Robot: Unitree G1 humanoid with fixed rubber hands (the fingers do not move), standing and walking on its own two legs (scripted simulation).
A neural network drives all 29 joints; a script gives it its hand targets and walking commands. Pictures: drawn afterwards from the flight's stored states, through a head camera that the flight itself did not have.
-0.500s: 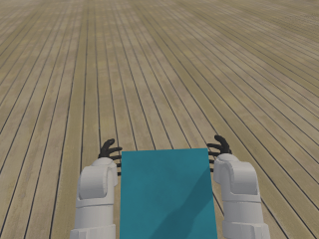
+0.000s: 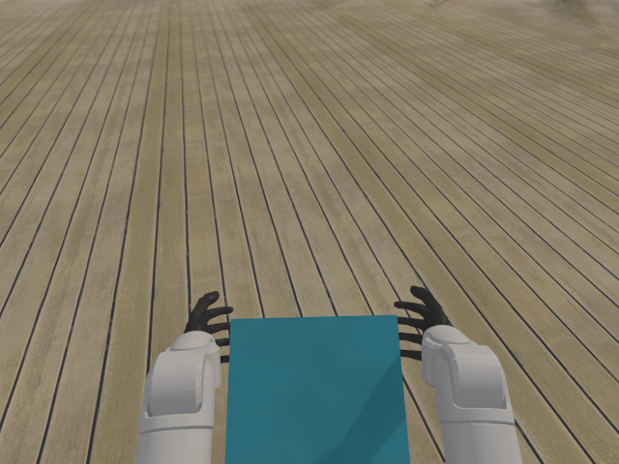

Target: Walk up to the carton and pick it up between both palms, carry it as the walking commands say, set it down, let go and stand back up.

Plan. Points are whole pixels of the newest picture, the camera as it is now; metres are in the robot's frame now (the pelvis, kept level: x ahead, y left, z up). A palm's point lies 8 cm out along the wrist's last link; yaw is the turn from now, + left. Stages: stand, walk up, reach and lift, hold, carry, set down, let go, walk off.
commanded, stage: carry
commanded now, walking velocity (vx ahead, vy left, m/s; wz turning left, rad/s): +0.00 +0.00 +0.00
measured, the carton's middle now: (316, 401) +0.26 +0.00 -0.06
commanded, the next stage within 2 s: none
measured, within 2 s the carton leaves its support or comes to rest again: neither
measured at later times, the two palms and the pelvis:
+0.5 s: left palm (147, 303) +0.32 +0.21 +0.10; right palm (360, 266) +0.37 -0.07 +0.10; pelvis +0.06 +0.02 +0.01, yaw +9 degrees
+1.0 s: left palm (93, 215) +0.54 +0.37 +0.07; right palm (248, 177) +0.66 +0.11 +0.07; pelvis +0.32 +0.12 -0.02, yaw +26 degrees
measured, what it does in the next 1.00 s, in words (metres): walks ahead, turning left: right foot, then right foot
